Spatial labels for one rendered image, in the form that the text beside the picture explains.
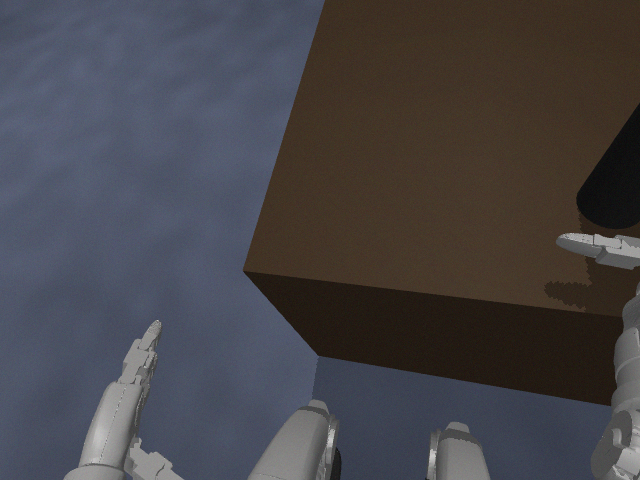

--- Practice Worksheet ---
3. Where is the right robot arm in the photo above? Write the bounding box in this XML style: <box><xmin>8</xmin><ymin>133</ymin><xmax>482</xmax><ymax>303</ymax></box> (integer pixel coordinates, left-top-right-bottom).
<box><xmin>591</xmin><ymin>282</ymin><xmax>640</xmax><ymax>480</ymax></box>

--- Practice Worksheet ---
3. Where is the right robot hand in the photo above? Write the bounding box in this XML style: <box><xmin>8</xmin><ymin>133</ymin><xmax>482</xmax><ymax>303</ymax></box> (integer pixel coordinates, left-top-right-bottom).
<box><xmin>556</xmin><ymin>233</ymin><xmax>640</xmax><ymax>270</ymax></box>

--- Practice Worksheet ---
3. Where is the left robot hand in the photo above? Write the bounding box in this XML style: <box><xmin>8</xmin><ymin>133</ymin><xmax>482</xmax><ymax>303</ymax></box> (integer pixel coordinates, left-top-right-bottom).
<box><xmin>78</xmin><ymin>320</ymin><xmax>184</xmax><ymax>480</ymax></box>

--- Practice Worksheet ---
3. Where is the left robot arm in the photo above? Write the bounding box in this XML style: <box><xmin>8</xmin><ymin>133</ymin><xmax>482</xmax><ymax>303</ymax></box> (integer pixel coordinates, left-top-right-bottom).
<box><xmin>63</xmin><ymin>464</ymin><xmax>127</xmax><ymax>480</ymax></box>

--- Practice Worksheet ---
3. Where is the bottle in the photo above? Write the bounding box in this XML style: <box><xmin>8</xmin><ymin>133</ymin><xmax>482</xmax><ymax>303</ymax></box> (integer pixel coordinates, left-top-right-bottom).
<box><xmin>576</xmin><ymin>103</ymin><xmax>640</xmax><ymax>229</ymax></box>

